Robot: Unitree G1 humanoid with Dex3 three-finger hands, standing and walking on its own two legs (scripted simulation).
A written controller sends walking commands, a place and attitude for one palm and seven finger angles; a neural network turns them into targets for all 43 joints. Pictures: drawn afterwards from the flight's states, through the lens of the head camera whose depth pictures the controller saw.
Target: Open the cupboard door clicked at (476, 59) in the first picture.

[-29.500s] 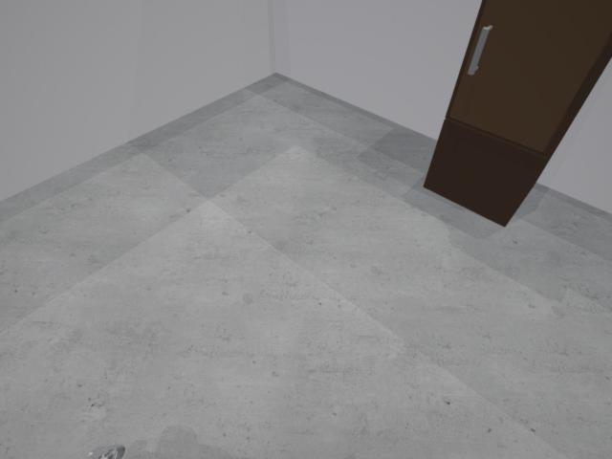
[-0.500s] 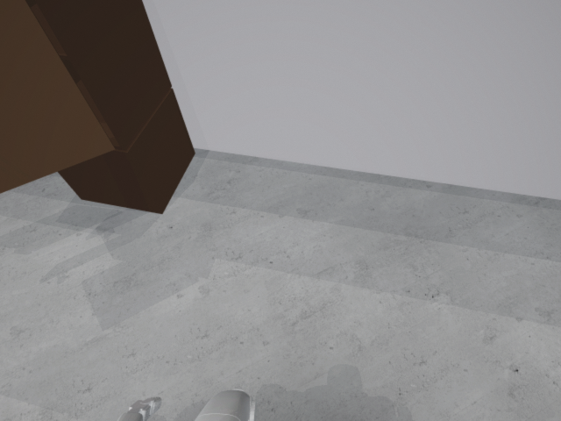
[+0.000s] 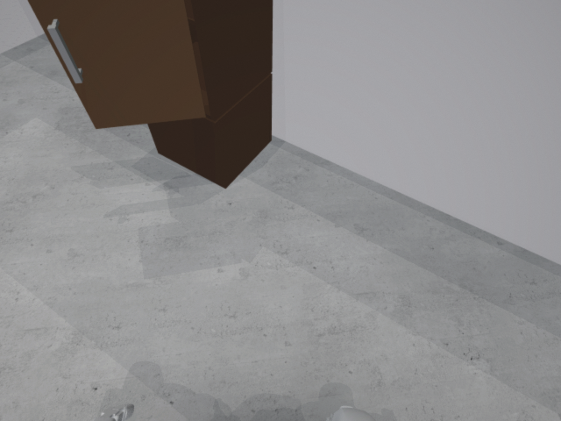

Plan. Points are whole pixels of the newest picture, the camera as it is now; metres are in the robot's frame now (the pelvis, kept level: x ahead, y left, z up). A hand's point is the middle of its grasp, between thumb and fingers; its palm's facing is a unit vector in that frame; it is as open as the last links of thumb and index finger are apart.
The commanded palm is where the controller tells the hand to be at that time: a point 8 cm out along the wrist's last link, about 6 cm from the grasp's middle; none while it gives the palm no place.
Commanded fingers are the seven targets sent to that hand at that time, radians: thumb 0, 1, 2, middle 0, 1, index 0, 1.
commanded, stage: turn to face it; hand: left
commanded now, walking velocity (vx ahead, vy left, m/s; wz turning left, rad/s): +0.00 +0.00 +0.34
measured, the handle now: (67, 52) +0.98 +0.66 -0.06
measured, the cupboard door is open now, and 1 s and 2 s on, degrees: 44 44 44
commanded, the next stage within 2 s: take the last steps up to it in 0.24 s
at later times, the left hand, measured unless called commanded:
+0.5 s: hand out of the picture +0.00 +0.18 -0.19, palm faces +0.27 -0.94 -0.19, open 7.3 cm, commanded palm none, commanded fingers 0.00 0.90 0.90 -0.20 -0.30 -0.20 -0.30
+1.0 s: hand out of the picture +0.13 +0.18 -0.15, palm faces +0.35 -0.91 -0.23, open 7.3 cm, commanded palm none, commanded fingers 0.00 0.90 0.90 -0.20 -0.30 -0.20 -0.30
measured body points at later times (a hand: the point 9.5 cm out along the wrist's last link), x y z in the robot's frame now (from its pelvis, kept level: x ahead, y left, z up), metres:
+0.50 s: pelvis +0.01 -0.02 -0.01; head +0.04 +0.01 +0.44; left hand -0.02 +0.23 -0.17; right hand +0.14 -0.24 -0.15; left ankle -0.01 +0.08 -0.74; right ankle +0.00 -0.14 -0.73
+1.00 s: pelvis +0.13 -0.02 +0.00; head +0.15 -0.03 +0.45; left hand +0.11 +0.22 -0.14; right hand +0.19 -0.25 -0.17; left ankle +0.05 +0.11 -0.65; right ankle +0.15 -0.11 -0.74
